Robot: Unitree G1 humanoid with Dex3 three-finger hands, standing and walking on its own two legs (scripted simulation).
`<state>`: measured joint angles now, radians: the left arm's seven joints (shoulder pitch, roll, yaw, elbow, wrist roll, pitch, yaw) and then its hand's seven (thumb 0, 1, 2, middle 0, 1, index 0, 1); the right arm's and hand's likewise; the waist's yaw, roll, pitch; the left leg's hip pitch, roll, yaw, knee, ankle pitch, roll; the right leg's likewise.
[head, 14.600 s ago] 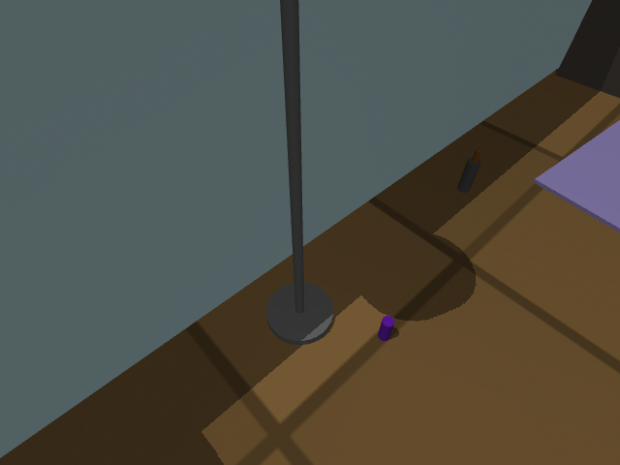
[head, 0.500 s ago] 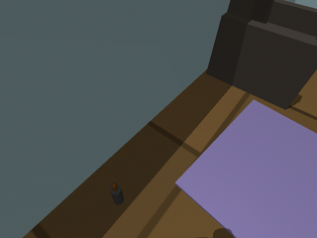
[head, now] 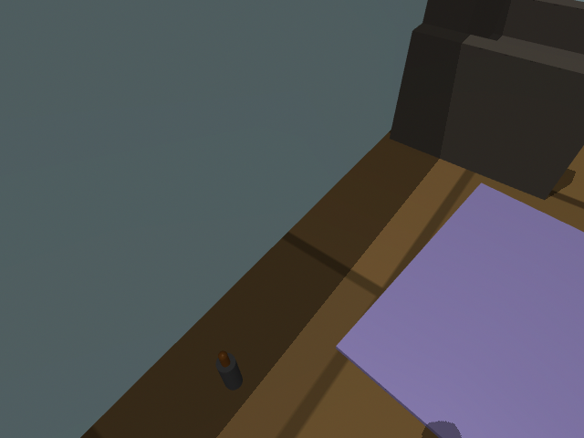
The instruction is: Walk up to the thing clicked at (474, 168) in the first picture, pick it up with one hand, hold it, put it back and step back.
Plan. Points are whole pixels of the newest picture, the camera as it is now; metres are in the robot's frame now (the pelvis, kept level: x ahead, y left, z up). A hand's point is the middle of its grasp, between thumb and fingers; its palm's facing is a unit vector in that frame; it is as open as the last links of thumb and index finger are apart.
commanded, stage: walk up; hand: left
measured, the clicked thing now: (228, 368) +0.45 +0.22 -0.66
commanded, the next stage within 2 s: none
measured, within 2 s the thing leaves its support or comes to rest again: neither
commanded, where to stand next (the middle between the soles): +0.05 +0.01 m, yaw -3 degrees
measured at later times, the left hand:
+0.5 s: hand out of the picture +0.12 +0.25 -0.15, palm faces -0.07 -0.93 -0.35, open 7.3 cm
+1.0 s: hand out of the picture +0.10 +0.36 -0.18, palm faces -0.09 -0.93 -0.36, open 7.3 cm
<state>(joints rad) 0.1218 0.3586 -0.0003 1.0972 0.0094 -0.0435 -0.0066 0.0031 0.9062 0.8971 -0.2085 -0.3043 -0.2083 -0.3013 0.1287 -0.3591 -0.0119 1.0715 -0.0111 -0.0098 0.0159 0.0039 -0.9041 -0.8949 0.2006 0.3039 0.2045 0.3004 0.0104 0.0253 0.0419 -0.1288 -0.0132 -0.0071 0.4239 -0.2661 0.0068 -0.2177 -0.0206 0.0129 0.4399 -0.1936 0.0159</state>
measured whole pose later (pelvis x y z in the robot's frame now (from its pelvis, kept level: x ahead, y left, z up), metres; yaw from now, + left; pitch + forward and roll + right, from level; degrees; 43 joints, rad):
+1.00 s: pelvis +0.03 +0.06 -0.01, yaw -3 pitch -2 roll -1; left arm 0.18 0.50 0.09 0.89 0.04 0.11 -0.03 0.00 0.91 0.90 -0.21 -0.30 -0.20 -0.30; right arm 0.17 -0.35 -0.06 0.93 -0.01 -0.04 -0.06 0.00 -0.90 -0.89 0.21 0.30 0.21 0.30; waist 0.03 -0.11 0.20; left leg -0.31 0.04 0.03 0.59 -0.25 0.00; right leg -0.52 0.08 0.19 1.27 -0.45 0.00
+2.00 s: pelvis +0.03 +0.05 -0.01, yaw -2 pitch -4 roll +0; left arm 0.19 0.51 0.10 0.83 0.01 0.09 -0.02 0.00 0.91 0.90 -0.20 -0.30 -0.20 -0.30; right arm 0.32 -0.38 -0.05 0.86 -0.01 -0.06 -0.08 0.00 -0.90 -0.89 0.21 0.30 0.21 0.30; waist 0.02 -0.14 0.19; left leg -0.22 0.00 0.01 0.63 -0.34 0.02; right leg -0.62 0.05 0.20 1.20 -0.32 0.00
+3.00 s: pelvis -0.01 -0.01 +0.00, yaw -3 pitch -4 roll +0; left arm 0.14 0.34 -0.01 1.10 0.01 -0.03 -0.02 0.00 0.91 0.90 -0.21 -0.30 -0.21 -0.30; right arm 0.13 -0.36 -0.01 1.07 -0.01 -0.02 0.02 0.00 -0.90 -0.89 0.20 0.30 0.20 0.30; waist 0.00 0.01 0.07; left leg -0.18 0.03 -0.02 0.41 -0.17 -0.03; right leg -0.16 0.01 0.00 0.41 -0.19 0.00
